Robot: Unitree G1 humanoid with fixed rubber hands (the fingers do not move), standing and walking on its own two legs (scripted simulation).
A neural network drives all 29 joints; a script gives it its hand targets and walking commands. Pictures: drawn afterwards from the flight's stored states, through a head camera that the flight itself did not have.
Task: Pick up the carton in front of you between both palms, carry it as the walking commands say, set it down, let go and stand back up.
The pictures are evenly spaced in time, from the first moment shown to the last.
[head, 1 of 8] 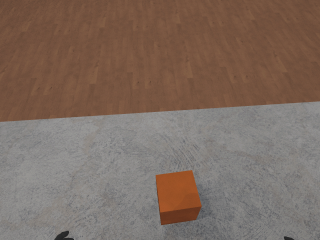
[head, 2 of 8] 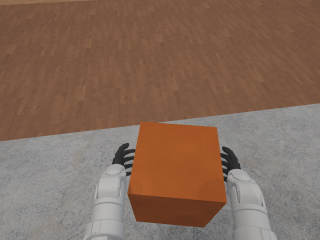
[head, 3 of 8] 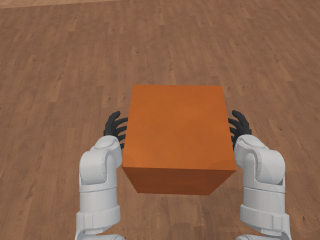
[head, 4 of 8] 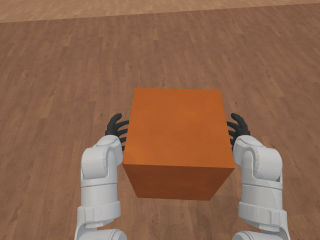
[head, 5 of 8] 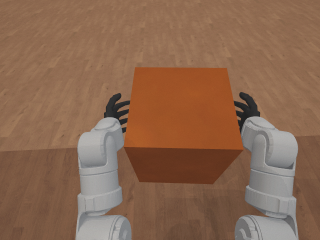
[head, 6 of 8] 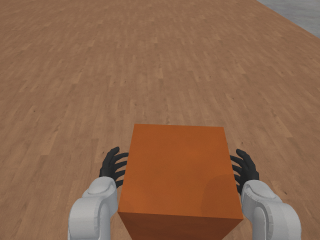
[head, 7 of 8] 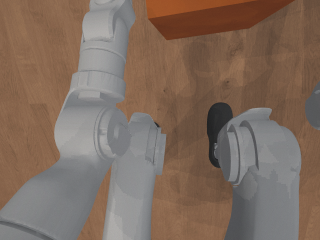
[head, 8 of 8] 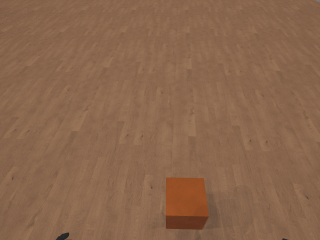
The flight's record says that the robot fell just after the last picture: no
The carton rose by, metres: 1.19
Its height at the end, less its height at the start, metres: +0.45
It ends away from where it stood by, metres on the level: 6.49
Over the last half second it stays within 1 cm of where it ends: yes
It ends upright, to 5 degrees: yes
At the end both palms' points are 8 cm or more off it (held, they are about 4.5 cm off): yes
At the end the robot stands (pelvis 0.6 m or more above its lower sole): yes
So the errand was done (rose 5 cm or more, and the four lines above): yes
